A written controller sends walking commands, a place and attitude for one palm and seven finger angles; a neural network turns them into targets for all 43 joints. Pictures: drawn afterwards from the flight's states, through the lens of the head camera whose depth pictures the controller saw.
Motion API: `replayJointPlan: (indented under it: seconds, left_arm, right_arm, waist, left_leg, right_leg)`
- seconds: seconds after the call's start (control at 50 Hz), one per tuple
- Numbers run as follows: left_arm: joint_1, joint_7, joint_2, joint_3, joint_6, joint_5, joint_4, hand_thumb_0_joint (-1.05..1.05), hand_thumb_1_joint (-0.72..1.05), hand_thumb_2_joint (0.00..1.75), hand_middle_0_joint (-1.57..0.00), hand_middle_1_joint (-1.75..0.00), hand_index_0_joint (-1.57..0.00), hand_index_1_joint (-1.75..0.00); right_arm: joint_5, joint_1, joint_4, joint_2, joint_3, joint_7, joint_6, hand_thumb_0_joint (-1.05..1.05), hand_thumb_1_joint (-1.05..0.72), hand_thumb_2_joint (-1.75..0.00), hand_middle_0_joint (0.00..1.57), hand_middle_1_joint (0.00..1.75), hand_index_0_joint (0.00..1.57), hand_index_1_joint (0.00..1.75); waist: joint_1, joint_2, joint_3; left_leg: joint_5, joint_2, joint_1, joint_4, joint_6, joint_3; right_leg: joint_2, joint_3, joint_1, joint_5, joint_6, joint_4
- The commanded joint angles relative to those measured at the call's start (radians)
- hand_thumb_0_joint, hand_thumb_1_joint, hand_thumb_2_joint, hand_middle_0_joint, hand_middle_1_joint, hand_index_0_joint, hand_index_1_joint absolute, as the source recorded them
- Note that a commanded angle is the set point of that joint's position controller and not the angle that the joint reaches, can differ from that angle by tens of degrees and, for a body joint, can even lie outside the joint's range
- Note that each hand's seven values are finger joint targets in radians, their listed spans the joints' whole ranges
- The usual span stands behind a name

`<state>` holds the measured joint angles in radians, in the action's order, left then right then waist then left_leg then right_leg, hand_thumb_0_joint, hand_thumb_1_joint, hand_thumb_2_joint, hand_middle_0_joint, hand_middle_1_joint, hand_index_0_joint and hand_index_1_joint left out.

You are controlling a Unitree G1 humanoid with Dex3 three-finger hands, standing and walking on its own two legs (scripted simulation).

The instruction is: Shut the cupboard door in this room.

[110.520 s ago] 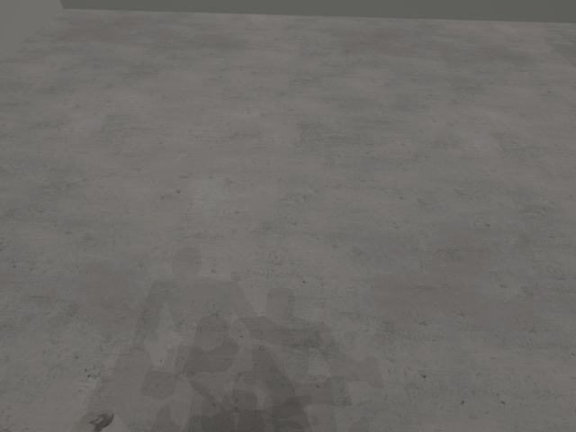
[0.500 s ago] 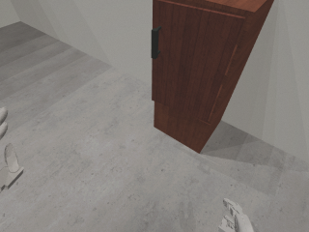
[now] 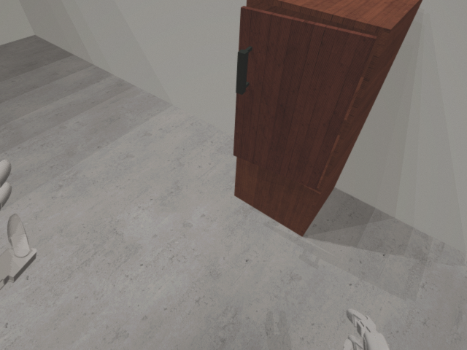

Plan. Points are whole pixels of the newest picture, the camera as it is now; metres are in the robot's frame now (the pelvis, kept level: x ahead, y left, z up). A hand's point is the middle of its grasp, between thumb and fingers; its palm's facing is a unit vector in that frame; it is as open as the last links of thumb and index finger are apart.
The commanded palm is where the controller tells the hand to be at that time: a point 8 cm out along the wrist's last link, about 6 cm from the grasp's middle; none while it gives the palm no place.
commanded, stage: stop stepping back and stand still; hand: left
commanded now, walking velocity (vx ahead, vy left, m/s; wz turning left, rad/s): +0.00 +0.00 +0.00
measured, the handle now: (245, 70) +0.91 +0.01 +0.03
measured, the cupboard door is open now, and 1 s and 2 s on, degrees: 7 7 7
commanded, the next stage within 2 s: let the arm hang, fingers relaxed in 0.18 s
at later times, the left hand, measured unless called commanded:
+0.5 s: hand out of the picture +0.11 +0.23 -0.13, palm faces -0.02 -0.96 -0.29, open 7.4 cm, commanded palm none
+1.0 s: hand out of the picture -0.08 +0.22 -0.17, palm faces +0.02 -0.97 -0.25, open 7.3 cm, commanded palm none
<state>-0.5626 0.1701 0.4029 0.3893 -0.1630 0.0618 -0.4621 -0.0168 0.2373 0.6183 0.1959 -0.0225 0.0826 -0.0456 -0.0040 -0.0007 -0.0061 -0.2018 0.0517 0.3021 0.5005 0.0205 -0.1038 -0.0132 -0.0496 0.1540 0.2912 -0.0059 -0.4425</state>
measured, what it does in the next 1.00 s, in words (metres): stands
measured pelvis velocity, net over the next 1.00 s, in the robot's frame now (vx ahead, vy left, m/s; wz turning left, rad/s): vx -0.03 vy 0.02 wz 0.00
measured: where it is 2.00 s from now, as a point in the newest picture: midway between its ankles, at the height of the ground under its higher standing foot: outside the picture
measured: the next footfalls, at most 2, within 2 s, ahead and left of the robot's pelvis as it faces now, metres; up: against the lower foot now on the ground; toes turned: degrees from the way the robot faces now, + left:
none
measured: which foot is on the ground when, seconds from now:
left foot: down 0.00-1.00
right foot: down 0.00-1.00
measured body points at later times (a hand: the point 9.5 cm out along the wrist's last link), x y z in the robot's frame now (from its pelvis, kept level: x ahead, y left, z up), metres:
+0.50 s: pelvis -0.02 +0.02 -0.01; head -0.02 +0.02 +0.44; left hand +0.11 +0.28 -0.10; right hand +0.11 -0.24 -0.12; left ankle +0.04 +0.10 -0.74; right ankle -0.04 -0.11 -0.74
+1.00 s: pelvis -0.03 +0.02 +0.00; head -0.02 +0.02 +0.45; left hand -0.08 +0.27 -0.15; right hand -0.04 -0.21 -0.16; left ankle +0.04 +0.10 -0.74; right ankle -0.04 -0.11 -0.74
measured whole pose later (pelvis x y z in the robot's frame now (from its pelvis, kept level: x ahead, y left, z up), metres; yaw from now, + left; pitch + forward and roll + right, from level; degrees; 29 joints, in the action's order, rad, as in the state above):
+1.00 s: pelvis -0.03 +0.02 +0.00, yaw +0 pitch -2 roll -1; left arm -0.36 0.03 0.20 0.01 0.01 -0.02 1.16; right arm 0.01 0.30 1.12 0.19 0.02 0.02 0.03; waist -0.01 -0.03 0.04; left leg -0.13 0.01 0.26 0.41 0.06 -0.13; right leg 0.03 -0.03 0.14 0.24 0.02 -0.42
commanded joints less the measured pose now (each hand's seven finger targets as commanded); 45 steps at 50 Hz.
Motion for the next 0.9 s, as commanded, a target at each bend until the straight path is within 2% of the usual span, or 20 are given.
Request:
replayJointPlan:
  seconds: [0.0, 0.06, 0.1, 0.24, 0.26, 0.28, 0.3, 0.34, 0.36, 0.4, 0.42, 0.46, 0.48, 0.52, 0.56, 0.6, 0.64, 0.66, 0.76, 0.88]
  left_arm:
    - [0.048, 0.017, 0.175, 0.129, -0.065, -0.006, -0.222, 0.00, 0.90, 0.90, -0.20, -0.30, -0.20, -0.30]
    - [0.047, 0.019, 0.193, 0.150, -0.061, -0.007, -0.205, 0.00, 0.90, 0.90, -0.20, -0.30, -0.20, -0.30]
    - [0.043, 0.015, 0.166, 0.127, -0.060, -0.005, -0.180, 0.00, 0.90, 0.90, -0.20, -0.30, -0.20, -0.30]
    - [0.063, 0.014, 0.164, 0.119, -0.063, -0.008, -0.202, 0.00, 0.90, 0.90, -0.20, -0.30, -0.20, -0.30]
    - [0.120, -0.112, -0.031, -0.320, 0.049, -0.059, 0.553, 0.00, 0.90, 0.90, -0.20, -0.30, -0.20, -0.30]
    - [0.148, -0.147, -0.007, -0.280, 0.148, -0.068, 0.578, 0.00, 0.90, 0.90, -0.20, -0.30, -0.20, -0.30]
    - [0.164, -0.157, -0.014, -0.283, 0.163, -0.074, 0.613, 0.00, 0.90, 0.90, -0.20, -0.30, -0.20, -0.30]
    - [0.208, -0.167, -0.002, -0.299, 0.163, -0.078, 0.718, 0.00, 0.90, 0.90, -0.20, -0.30, -0.20, -0.30]
    - [0.218, -0.167, 0.006, -0.308, 0.159, -0.083, 0.786, 0.00, 0.90, 0.90, -0.20, -0.30, -0.20, -0.30]
    - [0.257, -0.163, 0.004, -0.325, 0.164, -0.081, 0.915, 0.00, 0.90, 0.90, -0.20, -0.30, -0.20, -0.30]
    - [0.275, -0.161, -0.003, -0.335, 0.170, -0.081, 0.986, 0.00, 0.90, 0.90, -0.20, -0.30, -0.20, -0.30]
    - [0.285, -0.156, -0.013, -0.351, 0.177, -0.082, 1.107, 0.00, 0.90, 0.90, -0.20, -0.30, -0.20, -0.30]
    - [0.278, -0.155, -0.027, -0.354, 0.177, -0.081, 1.165, 0.00, 0.90, 0.90, -0.20, -0.30, -0.20, -0.30]
    - [0.258, -0.155, -0.038, -0.357, 0.172, -0.080, 1.269, 0.00, 0.90, 0.90, -0.20, -0.30, -0.20, -0.30]
    - [0.236, -0.153, -0.047, -0.356, 0.166, -0.079, 1.350, 0.00, 0.90, 0.90, -0.20, -0.30, -0.20, -0.30]
    - [0.212, -0.153, -0.069, -0.350, 0.163, -0.079, 1.414, 0.00, 0.90, 0.90, -0.20, -0.30, -0.20, -0.30]
    - [0.202, -0.153, -0.071, -0.354, 0.158, -0.077, 1.468, 0.00, 0.90, 0.90, -0.20, -0.30, -0.20, -0.30]
    - [0.200, -0.152, -0.070, -0.355, 0.156, -0.077, 1.489, 0.00, 0.90, 0.90, -0.20, -0.30, -0.20, -0.30]
    - [0.171, -0.148, -0.084, -0.360, 0.154, -0.078, 1.565, 0.00, 0.90, 0.90, -0.20, -0.30, -0.20, -0.30]
    - [0.154, -0.143, -0.098, -0.357, 0.157, -0.081, 1.594, 0.00, 0.90, 0.90, -0.20, -0.30, -0.20, -0.30]
  right_arm:
    - [0.005, -0.104, -0.156, 0.122, 0.044, 0.007, -0.064, 0.00, -0.90, -0.90, 0.20, 0.30, 0.20, 0.30]
    - [0.008, -0.109, -0.149, 0.122, 0.043, 0.006, -0.066, 0.00, -0.90, -0.90, 0.20, 0.30, 0.20, 0.30]
    - [0.007, -0.107, -0.148, 0.116, 0.040, 0.005, -0.063, 0.00, -0.90, -0.90, 0.20, 0.30, 0.20, 0.30]
    - [0.007, -0.111, -0.150, 0.119, 0.041, 0.005, -0.063, 0.00, -0.90, -0.90, 0.20, 0.30, 0.20, 0.30]
    - [-0.003, -0.180, 0.051, 0.254, 0.080, -0.087, -0.146, 0.00, -0.90, -0.90, 0.20, 0.30, 0.20, 0.30]
    - [0.001, -0.097, 0.061, 0.287, 0.093, -0.096, -0.076, 0.00, -0.90, -0.90, 0.20, 0.30, 0.20, 0.30]
    - [0.011, -0.071, 0.063, 0.262, 0.086, -0.094, -0.050, 0.00, -0.90, -0.90, 0.20, 0.30, 0.20, 0.30]
    - [0.019, -0.096, 0.063, 0.269, 0.068, -0.091, -0.017, 0.00, -0.90, -0.90, 0.20, 0.30, 0.20, 0.30]
    - [0.026, -0.097, 0.073, 0.265, 0.064, -0.089, -0.007, 0.00, -0.90, -0.90, 0.20, 0.30, 0.20, 0.30]
    - [0.031, -0.096, 0.098, 0.245, 0.054, -0.089, 0.016, 0.00, -0.90, -0.90, 0.20, 0.30, 0.20, 0.30]
    - [0.036, -0.088, 0.121, 0.235, 0.048, -0.089, 0.028, 0.00, -0.90, -0.90, 0.20, 0.30, 0.20, 0.30]
    - [0.042, -0.069, 0.161, 0.217, 0.041, -0.089, 0.046, 0.00, -0.90, -0.90, 0.20, 0.30, 0.20, 0.30]
    - [0.044, -0.068, 0.186, 0.200, 0.039, -0.088, 0.049, 0.00, -0.90, -0.90, 0.20, 0.30, 0.20, 0.30]
    - [0.043, -0.054, 0.233, 0.184, 0.039, -0.082, 0.048, 0.00, -0.90, -0.90, 0.20, 0.30, 0.20, 0.30]
    - [0.038, -0.031, 0.276, 0.174, 0.041, -0.075, 0.049, 0.00, -0.90, -0.90, 0.20, 0.30, 0.20, 0.30]
    - [0.039, -0.014, 0.316, 0.154, 0.049, -0.068, 0.048, 0.00, -0.90, -0.90, 0.20, 0.30, 0.20, 0.30]
    - [0.034, 0.007, 0.354, 0.155, 0.053, -0.062, 0.046, 0.00, -0.90, -0.90, 0.20, 0.30, 0.20, 0.30]
    - [0.031, 0.023, 0.365, 0.164, 0.057, -0.059, 0.048, 0.00, -0.90, -0.90, 0.20, 0.30, 0.20, 0.30]
    - [0.026, 0.068, 0.423, 0.162, 0.067, -0.050, 0.050, 0.00, -0.90, -0.90, 0.20, 0.30, 0.20, 0.30]
    - [0.030, 0.091, 0.455, 0.143, 0.073, -0.050, 0.052, 0.00, -0.90, -0.90, 0.20, 0.30, 0.20, 0.30]
  waist:
    - [-0.001, -0.089, -0.097]
    - [0.001, -0.071, -0.076]
    - [-0.003, -0.052, -0.057]
    - [-0.001, -0.086, -0.077]
    - [-0.034, -0.065, 0.000]
    - [-0.023, -0.083, -0.052]
    - [-0.016, -0.059, -0.070]
    - [-0.002, 0.021, -0.046]
    - [0.003, 0.086, -0.061]
    - [-0.002, 0.127, -0.036]
    - [-0.009, 0.125, -0.017]
    - [-0.011, 0.050, 0.001]
    - [-0.006, -0.012, -0.002]
    - [-0.003, -0.075, -0.013]
    - [0.000, -0.094, -0.017]
    - [0.001, -0.152, -0.014]
    - [-0.001, -0.148, -0.007]
    - [-0.003, -0.110, 0.009]
    - [-0.006, -0.037, 0.052]
    - [-0.006, 0.008, 0.075]
  left_leg:
    - [0.054, 0.072, -0.081, -0.121, 0.000, 0.118]
    - [-0.021, 0.069, -0.060, -0.137, -0.001, 0.123]
    - [-0.037, 0.064, -0.059, -0.130, -0.003, 0.114]
    - [-0.025, 0.067, -0.069, -0.149, -0.002, 0.120]
    - [0.233, 0.097, -0.033, 0.005, -0.002, 0.125]
    - [0.249, 0.097, -0.054, -0.002, -0.004, 0.110]
    - [0.214, 0.105, -0.040, -0.008, 0.015, 0.123]
    - [0.147, 0.112, 0.009, -0.048, 0.040, 0.167]
    - [0.154, 0.105, -0.009, -0.046, 0.039, 0.172]
    - [0.096, 0.081, -0.023, -0.055, 0.032, 0.171]
    - [0.046, 0.075, -0.032, -0.070, 0.027, 0.170]
    - [-0.015, 0.068, -0.031, -0.110, 0.021, 0.178]
    - [-0.046, 0.067, -0.027, -0.131, 0.020, 0.172]
    - [-0.066, 0.063, -0.043, -0.154, 0.017, 0.166]
    - [-0.070, 0.062, -0.057, -0.161, 0.016, 0.165]
    - [-0.101, 0.064, -0.071, -0.178, 0.018, 0.162]
    - [-0.104, 0.067, -0.089, -0.188, 0.020, 0.167]
    - [-0.097, 0.073, -0.098, -0.185, 0.020, 0.170]
    - [-0.139, 0.085, -0.106, -0.212, 0.029, 0.171]
    - [-0.184, 0.085, -0.099, -0.231, 0.031, 0.168]
  right_leg:
    - [0.052, 0.059, 0.024, -0.154, 0.004, 0.062]
    - [0.055, 0.063, 0.030, -0.114, 0.003, 0.086]
    - [0.059, 0.073, 0.050, -0.101, 0.002, 0.102]
    - [0.049, 0.056, 0.037, -0.115, 0.004, 0.087]
    - [0.099, -0.008, 0.170, -0.211, -0.016, -0.028]
    - [0.121, 0.053, 0.152, -0.177, -0.017, -0.005]
    - [0.099, 0.034, 0.150, -0.104, -0.023, -0.037]
    - [0.078, 0.031, 0.131, -0.024, -0.027, -0.058]
    - [0.081, 0.048, 0.110, -0.044, -0.033, -0.040]
    - [0.106, 0.077, 0.122, -0.024, -0.041, -0.006]
    - [0.112, 0.084, 0.141, 0.017, -0.041, 0.011]
    - [0.106, 0.091, 0.133, 0.052, -0.037, 0.024]
    - [0.105, 0.092, 0.120, 0.047, -0.034, 0.027]
    - [0.100, 0.092, 0.096, 0.014, -0.035, 0.037]
    - [0.099, 0.093, 0.074, -0.005, -0.038, 0.061]
    - [0.102, 0.088, 0.069, -0.018, -0.045, 0.082]
    - [0.102, 0.094, 0.066, -0.028, -0.049, 0.102]
    - [0.100, 0.090, 0.074, -0.027, -0.049, 0.113]
    - [0.099, 0.088, 0.094, 0.002, -0.049, 0.136]
    - [0.095, 0.087, 0.122, 0.061, -0.047, 0.133]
